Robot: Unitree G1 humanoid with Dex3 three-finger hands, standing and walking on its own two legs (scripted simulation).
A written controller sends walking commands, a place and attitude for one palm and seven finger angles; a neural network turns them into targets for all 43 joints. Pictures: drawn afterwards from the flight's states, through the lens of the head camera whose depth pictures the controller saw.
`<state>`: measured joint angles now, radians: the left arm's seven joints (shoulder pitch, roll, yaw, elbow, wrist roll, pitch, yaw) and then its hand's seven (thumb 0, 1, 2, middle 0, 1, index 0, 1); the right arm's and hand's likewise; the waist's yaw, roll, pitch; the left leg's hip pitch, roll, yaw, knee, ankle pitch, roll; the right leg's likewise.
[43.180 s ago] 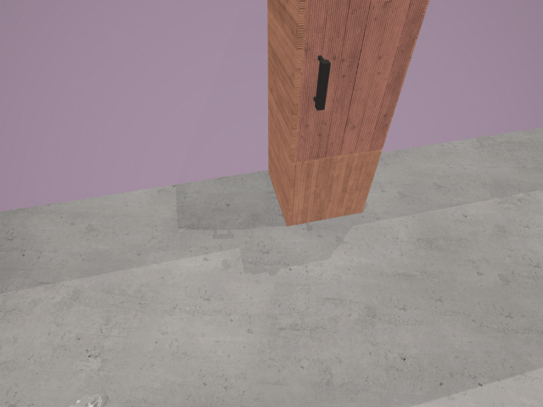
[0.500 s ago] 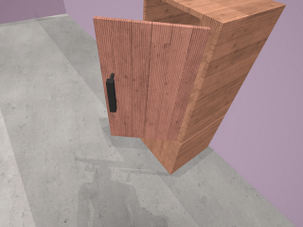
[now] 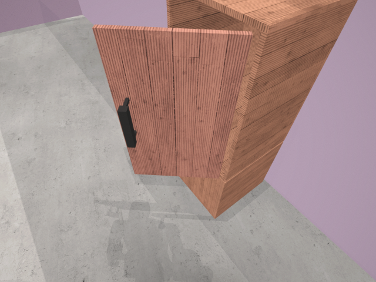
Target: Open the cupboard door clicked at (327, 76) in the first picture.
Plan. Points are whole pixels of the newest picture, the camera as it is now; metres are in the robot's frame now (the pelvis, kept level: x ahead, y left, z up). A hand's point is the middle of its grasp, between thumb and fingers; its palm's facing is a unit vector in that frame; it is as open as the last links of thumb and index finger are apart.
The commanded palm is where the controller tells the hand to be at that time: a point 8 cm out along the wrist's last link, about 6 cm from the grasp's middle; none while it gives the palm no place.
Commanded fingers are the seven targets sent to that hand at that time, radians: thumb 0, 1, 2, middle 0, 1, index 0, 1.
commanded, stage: come to a stop and stand still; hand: left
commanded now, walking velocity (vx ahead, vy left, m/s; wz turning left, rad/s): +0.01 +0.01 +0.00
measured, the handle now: (129, 123) +0.53 +0.21 -0.01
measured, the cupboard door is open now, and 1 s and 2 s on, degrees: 50 50 50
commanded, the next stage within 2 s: look again from close up in 1.16 s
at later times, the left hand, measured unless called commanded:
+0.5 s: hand out of the picture +0.02 +0.20 -0.15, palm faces +0.01 -0.96 -0.29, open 7.4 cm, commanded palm none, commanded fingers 0.00 0.90 0.90 -0.20 -0.30 -0.20 -0.30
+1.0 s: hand out of the picture +0.08 +0.17 -0.15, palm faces +0.01 -0.97 -0.24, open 7.3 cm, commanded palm none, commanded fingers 0.00 0.90 0.90 -0.20 -0.30 -0.20 -0.30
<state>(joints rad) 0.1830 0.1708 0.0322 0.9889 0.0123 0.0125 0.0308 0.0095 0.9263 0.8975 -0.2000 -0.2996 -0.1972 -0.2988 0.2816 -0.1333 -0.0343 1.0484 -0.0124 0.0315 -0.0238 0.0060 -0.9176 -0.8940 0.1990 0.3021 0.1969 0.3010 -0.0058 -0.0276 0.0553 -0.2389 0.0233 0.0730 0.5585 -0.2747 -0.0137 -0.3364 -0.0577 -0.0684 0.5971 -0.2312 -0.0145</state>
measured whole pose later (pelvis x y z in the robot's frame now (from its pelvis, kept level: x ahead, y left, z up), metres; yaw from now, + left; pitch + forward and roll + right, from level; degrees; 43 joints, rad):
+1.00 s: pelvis +0.04 -0.02 +0.01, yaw +0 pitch -1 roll +1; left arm 0.20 0.16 0.00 1.12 0.01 -0.03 0.03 0.01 0.92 0.90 -0.20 -0.30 -0.20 -0.30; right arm 0.28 -0.16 0.00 1.12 -0.02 -0.02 -0.02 0.00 -0.91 -0.89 0.20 0.30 0.20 0.30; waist -0.01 0.03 0.04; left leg -0.11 0.04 0.06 0.39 -0.26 -0.04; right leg -0.23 -0.01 -0.06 0.48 -0.23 -0.03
